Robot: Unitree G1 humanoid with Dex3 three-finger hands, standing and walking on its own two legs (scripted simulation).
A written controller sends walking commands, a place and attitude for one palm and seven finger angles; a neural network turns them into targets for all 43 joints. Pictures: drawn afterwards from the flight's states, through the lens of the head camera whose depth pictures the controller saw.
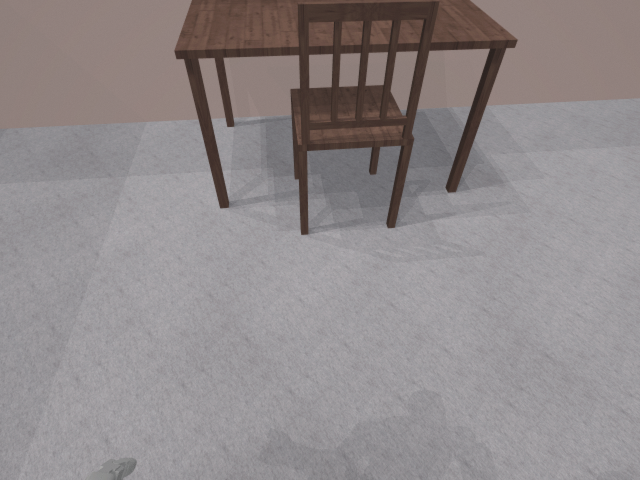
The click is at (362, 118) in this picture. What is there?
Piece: chair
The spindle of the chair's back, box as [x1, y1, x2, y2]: [355, 21, 371, 120]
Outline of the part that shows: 371,21 363,21 355,113 356,120 361,119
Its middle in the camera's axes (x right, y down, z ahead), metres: +0.13 -0.52 +1.22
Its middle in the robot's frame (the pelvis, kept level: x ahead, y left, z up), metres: +1.26 -0.07 -0.06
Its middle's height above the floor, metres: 0.71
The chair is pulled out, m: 0.00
